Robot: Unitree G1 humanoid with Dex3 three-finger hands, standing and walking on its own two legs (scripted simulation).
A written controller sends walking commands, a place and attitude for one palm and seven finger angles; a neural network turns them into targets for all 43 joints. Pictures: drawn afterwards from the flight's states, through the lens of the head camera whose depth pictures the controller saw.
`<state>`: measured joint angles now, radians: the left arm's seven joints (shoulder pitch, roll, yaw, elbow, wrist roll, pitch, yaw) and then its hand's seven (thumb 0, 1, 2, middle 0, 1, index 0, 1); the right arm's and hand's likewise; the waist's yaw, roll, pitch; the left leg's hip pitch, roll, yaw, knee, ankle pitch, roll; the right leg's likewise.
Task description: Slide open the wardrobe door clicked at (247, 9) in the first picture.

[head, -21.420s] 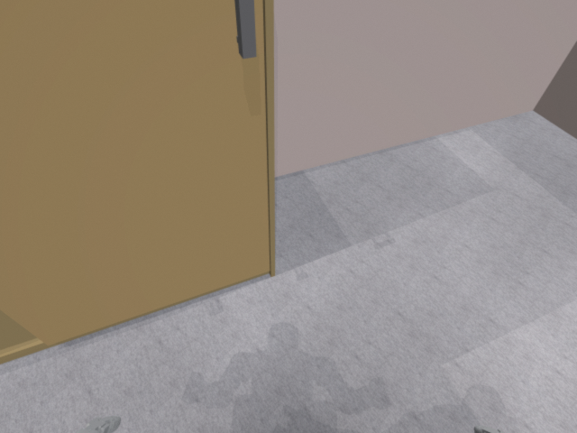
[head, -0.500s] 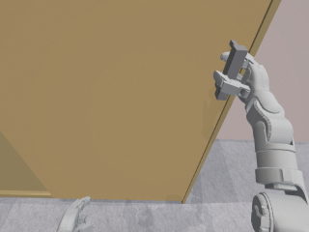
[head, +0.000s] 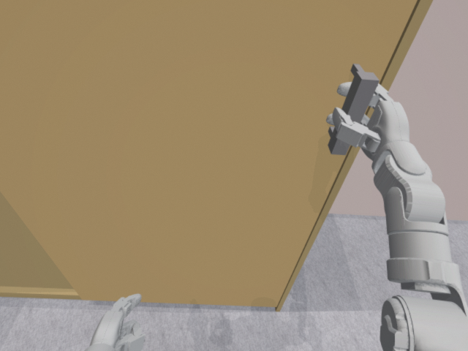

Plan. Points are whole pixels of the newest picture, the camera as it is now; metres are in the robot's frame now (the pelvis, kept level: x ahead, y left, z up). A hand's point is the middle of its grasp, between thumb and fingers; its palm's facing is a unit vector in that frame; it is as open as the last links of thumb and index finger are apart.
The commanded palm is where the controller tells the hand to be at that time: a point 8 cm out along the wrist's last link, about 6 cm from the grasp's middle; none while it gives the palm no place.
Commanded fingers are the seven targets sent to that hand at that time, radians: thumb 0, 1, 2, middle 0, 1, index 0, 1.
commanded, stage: grip the handle and tug to test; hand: right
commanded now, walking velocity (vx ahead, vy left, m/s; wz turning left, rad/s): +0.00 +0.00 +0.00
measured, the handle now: (346, 109) +0.46 -0.14 +0.23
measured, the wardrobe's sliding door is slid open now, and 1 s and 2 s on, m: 0.00 0.00 0.09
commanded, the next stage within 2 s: tug the door sideways, standing still in 0.32 s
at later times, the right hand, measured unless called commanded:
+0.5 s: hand (343, 128) +0.40 -0.12 +0.23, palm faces -0.05 +1.00 -0.05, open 6.6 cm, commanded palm +0.38 -0.16 +0.24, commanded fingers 0.00 -0.90 -0.90 0.45 1.40 0.45 1.40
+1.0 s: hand (337, 129) +0.42 -0.11 +0.22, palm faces +0.09 +0.99 -0.13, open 6.5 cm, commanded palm +0.39 -0.13 +0.24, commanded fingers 0.00 -0.90 -0.90 0.45 1.40 0.45 1.40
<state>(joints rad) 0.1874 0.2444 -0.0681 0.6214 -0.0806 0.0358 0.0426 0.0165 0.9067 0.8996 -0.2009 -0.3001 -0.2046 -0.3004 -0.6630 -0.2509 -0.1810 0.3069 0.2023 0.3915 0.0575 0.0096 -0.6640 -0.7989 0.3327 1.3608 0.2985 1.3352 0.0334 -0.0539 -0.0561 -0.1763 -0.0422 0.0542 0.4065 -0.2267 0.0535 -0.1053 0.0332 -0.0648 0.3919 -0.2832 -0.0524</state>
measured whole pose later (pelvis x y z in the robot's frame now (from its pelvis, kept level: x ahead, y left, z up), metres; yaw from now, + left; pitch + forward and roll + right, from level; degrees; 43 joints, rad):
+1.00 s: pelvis +0.03 +0.01 -0.01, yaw -4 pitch +1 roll +0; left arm 0.05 0.19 -0.04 0.60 -0.02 0.03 0.01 0.01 0.91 0.90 -0.20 -0.30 -0.21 -0.30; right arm -0.56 -0.19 -0.01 -0.01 0.11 0.17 -0.08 -0.08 -0.66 -0.84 0.42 1.39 0.21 1.35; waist -0.05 -0.06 0.07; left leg -0.31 -0.04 0.03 0.72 -0.35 0.02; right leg -0.14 0.05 0.02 0.49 -0.36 -0.04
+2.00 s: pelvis +0.10 +0.22 -0.01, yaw +0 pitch -6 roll +5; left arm 0.07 0.16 0.02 0.51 -0.04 -0.11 -0.07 0.02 0.90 0.90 -0.20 -0.30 -0.21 -0.30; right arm -0.35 -0.23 -0.23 -0.31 0.07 -0.05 -0.16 -0.11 -0.59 -0.81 0.50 1.46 0.25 1.10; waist -0.18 -0.10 0.34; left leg -0.32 0.01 0.10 0.77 -0.33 -0.03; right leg -0.10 -0.32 -0.09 0.53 -0.29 0.15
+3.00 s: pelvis +0.03 +0.38 -0.02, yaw +2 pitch -3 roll +0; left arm 0.07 0.22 0.03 0.64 -0.03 0.03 0.03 0.02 0.91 0.90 -0.20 -0.30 -0.20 -0.30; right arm -0.42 -0.20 -0.05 -0.18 0.06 -0.06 -0.19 -0.10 -0.64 -0.74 0.45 1.41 0.17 1.24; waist -0.03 0.02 0.21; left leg -0.30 0.03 0.07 0.77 -0.36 0.03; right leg -0.27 -0.04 -0.13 0.57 -0.20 -0.04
